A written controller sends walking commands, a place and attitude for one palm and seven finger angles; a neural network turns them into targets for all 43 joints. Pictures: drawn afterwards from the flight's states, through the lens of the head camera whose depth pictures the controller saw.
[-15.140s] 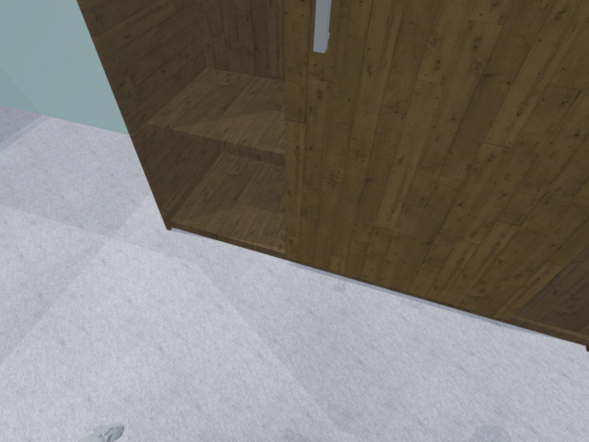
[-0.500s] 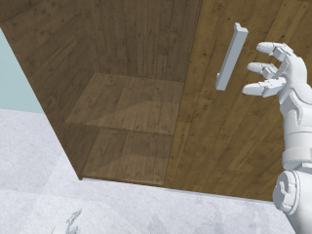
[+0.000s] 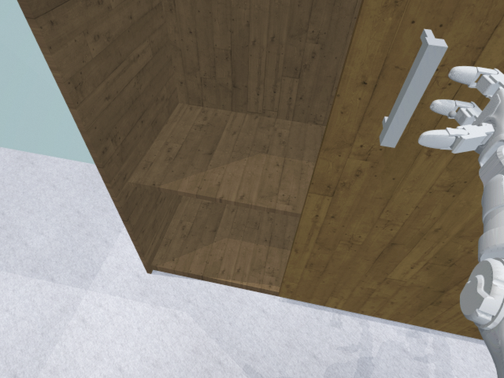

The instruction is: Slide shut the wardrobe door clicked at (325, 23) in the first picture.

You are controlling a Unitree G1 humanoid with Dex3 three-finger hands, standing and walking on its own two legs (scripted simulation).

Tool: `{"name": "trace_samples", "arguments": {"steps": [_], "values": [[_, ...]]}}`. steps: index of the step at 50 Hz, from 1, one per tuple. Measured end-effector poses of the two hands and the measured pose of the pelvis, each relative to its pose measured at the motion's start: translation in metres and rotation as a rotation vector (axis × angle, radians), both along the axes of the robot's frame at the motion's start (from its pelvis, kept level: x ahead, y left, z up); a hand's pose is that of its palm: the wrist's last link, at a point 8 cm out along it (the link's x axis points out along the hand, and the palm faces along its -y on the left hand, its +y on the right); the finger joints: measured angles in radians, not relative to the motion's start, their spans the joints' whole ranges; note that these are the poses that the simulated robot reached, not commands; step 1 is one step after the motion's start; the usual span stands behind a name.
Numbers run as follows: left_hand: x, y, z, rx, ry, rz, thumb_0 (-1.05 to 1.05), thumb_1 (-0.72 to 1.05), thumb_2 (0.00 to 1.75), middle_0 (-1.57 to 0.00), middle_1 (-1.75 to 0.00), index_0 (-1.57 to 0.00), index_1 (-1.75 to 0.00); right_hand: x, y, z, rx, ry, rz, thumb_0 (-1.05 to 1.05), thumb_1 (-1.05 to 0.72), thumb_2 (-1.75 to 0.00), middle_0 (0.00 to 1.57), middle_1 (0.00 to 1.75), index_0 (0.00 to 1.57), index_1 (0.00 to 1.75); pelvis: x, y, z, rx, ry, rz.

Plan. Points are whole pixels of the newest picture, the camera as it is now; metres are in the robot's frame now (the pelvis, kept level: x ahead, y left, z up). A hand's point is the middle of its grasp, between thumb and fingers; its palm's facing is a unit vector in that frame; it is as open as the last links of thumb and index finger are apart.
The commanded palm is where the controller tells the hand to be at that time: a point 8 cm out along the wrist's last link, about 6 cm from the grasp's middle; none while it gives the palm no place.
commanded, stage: move the hooked fingers beside the handle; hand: right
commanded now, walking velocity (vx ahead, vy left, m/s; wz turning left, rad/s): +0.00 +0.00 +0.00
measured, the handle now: (406, 91) +0.52 -0.15 +0.23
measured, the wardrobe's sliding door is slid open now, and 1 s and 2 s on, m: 0.55 0.55 0.55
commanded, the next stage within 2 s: feel for the door with the fingertips in 0.48 s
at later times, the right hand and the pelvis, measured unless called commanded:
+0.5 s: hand (455, 111) +0.47 -0.21 +0.23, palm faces +0.09 +1.00 +0.01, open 13.8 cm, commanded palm +0.44 -0.26 +0.22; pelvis +0.00 -0.01 +0.00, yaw -2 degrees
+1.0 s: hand (430, 113) +0.47 -0.18 +0.22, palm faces +0.09 +1.00 +0.03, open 14.0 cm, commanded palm +0.45 -0.23 +0.22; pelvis +0.00 -0.01 +0.00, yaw -1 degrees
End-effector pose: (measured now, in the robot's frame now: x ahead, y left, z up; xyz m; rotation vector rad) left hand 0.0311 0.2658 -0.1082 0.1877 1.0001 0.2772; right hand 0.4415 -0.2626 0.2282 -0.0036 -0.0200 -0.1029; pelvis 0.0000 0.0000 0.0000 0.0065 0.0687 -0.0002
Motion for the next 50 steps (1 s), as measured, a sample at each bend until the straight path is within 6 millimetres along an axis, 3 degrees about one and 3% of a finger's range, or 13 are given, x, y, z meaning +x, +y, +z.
{"name": "trace_samples", "arguments": {"steps": [19, 37, 50], "values": [[0.052, -0.018, 0.005, -0.008, -0.095, -0.091, 0.01, 0.9, 0.9, -0.2, -0.3, -0.2, -0.3, 0.001, -0.002, 0.003, 0.01, -0.014, 0.011, -0.02, 0.5, -0.3, 0.33, 1.23, 0.31, 1.22, 0.003, -0.007, -0.002, 0.004, 0.007, -0.027], [0.035, -0.02, 0.001, -0.015, -0.048, -0.069, 0.01, 0.9, 0.9, -0.2, -0.3, -0.2, -0.3, 0.0, 0.007, -0.006, 0.012, -0.021, 0.025, -0.02, 0.5, -0.3, 0.31, 1.22, 0.3, 1.21, 0.004, -0.01, -0.002, 0.005, 0.001, -0.021], [0.046, -0.02, 0.002, -0.023, -0.083, -0.083, 0.01, 0.9, 0.9, -0.2, -0.3, -0.2, -0.3, 0.002, 0.029, -0.006, 0.035, -0.013, 0.017, -0.02, 0.5, -0.3, 0.31, 1.22, 0.3, 1.2, 0.002, -0.007, -0.002, 0.003, -0.005, -0.021]]}}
